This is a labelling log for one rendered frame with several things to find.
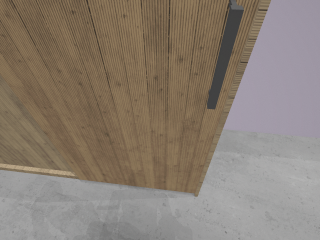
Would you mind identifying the wardrobe door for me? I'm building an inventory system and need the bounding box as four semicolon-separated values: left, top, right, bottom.
0;75;74;172
0;0;260;194

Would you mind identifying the handle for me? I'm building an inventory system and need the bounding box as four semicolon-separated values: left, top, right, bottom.
207;0;244;110

